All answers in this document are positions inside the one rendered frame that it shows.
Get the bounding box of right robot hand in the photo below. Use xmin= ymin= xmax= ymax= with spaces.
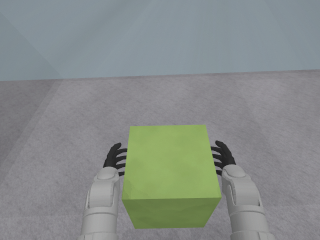
xmin=210 ymin=140 xmax=236 ymax=176

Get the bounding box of carton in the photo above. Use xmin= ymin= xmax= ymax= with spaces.
xmin=121 ymin=124 xmax=222 ymax=229

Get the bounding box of left robot forearm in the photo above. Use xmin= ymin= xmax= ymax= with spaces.
xmin=76 ymin=166 xmax=121 ymax=240

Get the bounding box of right robot forearm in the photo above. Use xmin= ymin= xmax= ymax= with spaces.
xmin=221 ymin=164 xmax=276 ymax=240

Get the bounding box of left robot hand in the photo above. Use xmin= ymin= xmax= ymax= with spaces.
xmin=103 ymin=142 xmax=128 ymax=176

